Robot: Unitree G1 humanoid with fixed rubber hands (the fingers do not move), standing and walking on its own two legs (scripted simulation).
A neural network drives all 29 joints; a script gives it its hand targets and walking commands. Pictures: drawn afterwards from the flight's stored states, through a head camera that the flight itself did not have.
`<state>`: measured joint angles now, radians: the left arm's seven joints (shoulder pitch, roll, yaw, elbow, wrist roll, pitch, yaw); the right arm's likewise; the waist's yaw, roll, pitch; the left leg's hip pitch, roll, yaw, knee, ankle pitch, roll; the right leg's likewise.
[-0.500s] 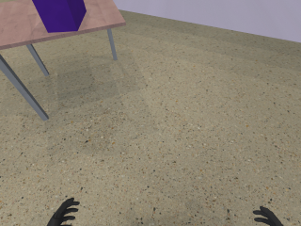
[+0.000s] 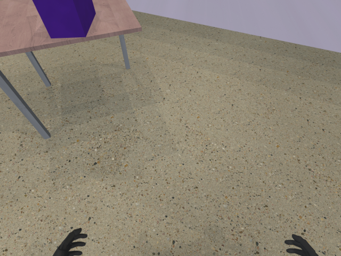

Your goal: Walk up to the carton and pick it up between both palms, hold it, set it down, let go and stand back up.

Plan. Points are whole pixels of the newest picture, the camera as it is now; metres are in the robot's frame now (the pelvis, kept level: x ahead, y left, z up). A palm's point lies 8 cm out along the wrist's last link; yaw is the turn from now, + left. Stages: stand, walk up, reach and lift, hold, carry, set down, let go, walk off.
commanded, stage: stand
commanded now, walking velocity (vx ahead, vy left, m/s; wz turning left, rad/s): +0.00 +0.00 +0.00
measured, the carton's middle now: (68, 7) +1.24 +0.59 +0.03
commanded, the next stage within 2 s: walk up in 1.06 s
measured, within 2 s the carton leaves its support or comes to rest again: neither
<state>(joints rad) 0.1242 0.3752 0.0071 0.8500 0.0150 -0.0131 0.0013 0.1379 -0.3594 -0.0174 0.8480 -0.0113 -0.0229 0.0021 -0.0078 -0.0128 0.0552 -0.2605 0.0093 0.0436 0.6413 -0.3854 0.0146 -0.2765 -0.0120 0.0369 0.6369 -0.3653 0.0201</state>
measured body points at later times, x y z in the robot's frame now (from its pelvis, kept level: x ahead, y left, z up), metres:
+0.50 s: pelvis -0.01 +0.00 +0.02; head +0.00 +0.00 +0.47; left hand +0.12 +0.30 -0.10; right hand +0.10 -0.31 -0.10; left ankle -0.03 +0.11 -0.72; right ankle -0.02 -0.14 -0.72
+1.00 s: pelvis -0.01 -0.01 +0.02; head +0.00 -0.01 +0.47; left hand +0.09 +0.30 -0.10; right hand +0.08 -0.31 -0.10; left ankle -0.03 +0.11 -0.72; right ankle -0.02 -0.14 -0.72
